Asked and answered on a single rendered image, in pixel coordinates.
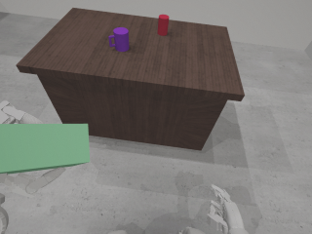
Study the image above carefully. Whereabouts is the robot left hand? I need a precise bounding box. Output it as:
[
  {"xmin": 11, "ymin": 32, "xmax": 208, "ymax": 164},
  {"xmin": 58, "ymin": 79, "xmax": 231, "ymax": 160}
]
[{"xmin": 0, "ymin": 100, "xmax": 66, "ymax": 198}]

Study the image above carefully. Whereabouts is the table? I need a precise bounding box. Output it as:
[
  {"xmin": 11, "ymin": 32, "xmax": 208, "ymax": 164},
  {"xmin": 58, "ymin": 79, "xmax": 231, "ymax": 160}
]
[{"xmin": 16, "ymin": 8, "xmax": 245, "ymax": 151}]

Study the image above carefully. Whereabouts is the sponge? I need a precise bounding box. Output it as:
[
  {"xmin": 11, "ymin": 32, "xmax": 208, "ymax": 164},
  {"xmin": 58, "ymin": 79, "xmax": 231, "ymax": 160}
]
[{"xmin": 0, "ymin": 124, "xmax": 90, "ymax": 175}]

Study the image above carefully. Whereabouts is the robot right hand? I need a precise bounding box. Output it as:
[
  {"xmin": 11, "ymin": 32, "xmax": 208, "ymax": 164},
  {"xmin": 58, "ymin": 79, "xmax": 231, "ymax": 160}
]
[{"xmin": 207, "ymin": 184, "xmax": 245, "ymax": 234}]

